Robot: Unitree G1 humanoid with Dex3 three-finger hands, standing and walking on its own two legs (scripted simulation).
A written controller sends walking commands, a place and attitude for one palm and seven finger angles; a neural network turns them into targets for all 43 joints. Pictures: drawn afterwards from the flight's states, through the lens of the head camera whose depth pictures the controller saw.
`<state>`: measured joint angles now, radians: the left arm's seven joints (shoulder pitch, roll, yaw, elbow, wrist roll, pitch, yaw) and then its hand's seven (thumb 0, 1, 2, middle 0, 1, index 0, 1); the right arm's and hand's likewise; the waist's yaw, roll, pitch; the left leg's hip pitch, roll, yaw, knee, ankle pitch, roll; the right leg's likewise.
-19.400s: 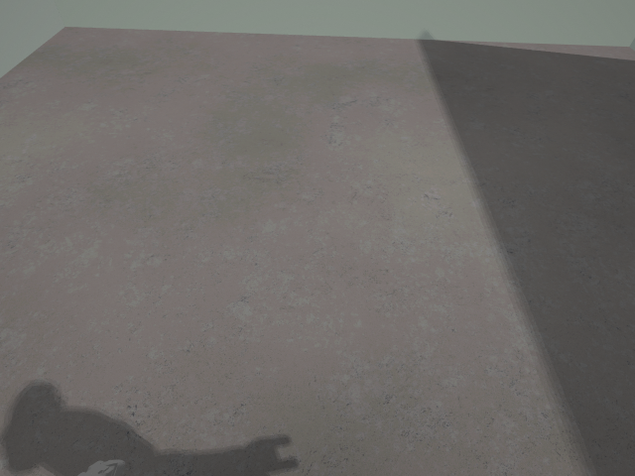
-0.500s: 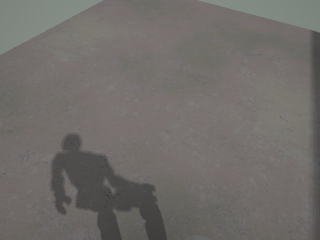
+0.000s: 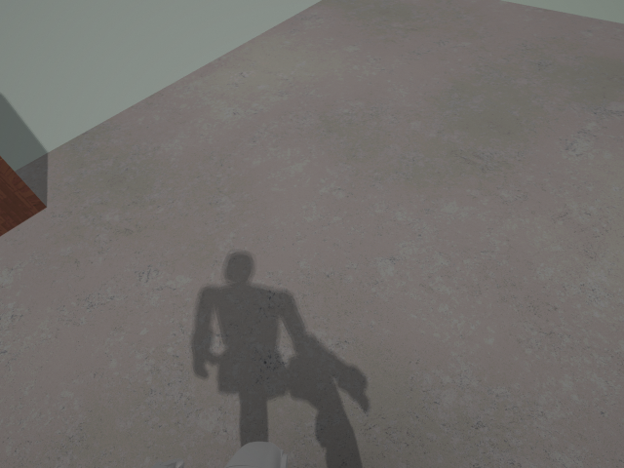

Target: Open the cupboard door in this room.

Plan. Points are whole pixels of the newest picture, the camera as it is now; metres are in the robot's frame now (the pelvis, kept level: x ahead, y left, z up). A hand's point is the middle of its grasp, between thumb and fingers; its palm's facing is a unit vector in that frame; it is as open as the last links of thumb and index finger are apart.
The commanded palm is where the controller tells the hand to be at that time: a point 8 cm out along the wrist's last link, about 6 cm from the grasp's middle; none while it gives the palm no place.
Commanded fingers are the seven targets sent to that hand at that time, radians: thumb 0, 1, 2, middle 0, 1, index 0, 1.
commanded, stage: turn or walk to find it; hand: left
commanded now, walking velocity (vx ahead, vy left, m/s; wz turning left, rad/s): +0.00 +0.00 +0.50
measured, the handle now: out of the picture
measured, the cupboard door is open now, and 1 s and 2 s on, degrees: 0 0 0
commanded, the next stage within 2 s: none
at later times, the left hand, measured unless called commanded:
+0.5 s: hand out of the picture -0.01 +0.27 -0.17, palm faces +0.28 -0.93 -0.25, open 7.4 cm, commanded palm none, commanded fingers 0.00 0.90 0.90 -0.20 -0.30 -0.20 -0.30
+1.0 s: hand out of the picture -0.08 +0.20 -0.16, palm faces +0.50 -0.83 -0.24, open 7.4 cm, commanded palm none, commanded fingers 0.00 0.90 0.90 -0.20 -0.30 -0.20 -0.30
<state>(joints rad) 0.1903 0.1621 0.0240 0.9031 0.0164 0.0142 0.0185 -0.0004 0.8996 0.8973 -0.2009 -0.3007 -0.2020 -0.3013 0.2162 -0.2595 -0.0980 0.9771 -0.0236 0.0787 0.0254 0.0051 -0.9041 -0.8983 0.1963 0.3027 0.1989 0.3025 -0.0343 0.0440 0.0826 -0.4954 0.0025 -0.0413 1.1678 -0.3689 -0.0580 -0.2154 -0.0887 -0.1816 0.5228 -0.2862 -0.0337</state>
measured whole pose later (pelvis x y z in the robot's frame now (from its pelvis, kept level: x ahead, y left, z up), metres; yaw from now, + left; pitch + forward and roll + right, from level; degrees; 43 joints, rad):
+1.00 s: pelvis -0.03 +0.00 +0.00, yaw +31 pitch -1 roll +1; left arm 0.22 0.19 0.03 0.92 0.03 0.02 0.01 0.00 0.90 0.90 -0.20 -0.30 -0.20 -0.30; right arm 0.18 -0.24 -0.08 0.98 -0.01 0.08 0.03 0.01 -0.90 -0.90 0.20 0.30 0.20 0.30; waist -0.01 0.00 0.11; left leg -0.38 0.04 0.02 0.88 -0.45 -0.06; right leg -0.23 -0.14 -0.24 0.55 -0.29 0.00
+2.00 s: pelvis +0.12 +0.17 -0.01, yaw +59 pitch +0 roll +0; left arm 0.47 0.15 0.02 1.11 0.03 -0.06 0.01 0.00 0.91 0.90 -0.20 -0.30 -0.20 -0.30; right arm 0.07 -0.22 -0.06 0.98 -0.03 0.01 0.05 0.01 -0.91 -0.90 0.19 0.30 0.19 0.30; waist 0.06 0.01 0.10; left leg -0.54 0.08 0.10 0.73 -0.19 0.02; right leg 0.07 -0.10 -0.33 0.34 -0.38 0.05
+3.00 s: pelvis +0.34 +0.53 -0.01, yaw +63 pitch -1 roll -2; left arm 0.35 0.15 0.02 1.15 0.01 -0.03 0.02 0.00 0.91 0.90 -0.20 -0.30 -0.20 -0.30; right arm 0.13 -0.18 -0.03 1.05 -0.02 -0.04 0.01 0.00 -0.91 -0.90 0.19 0.30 0.20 0.30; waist 0.04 0.01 0.07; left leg -0.36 0.08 0.10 0.55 -0.13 0.00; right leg -0.09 -0.04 -0.19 0.51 -0.39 0.01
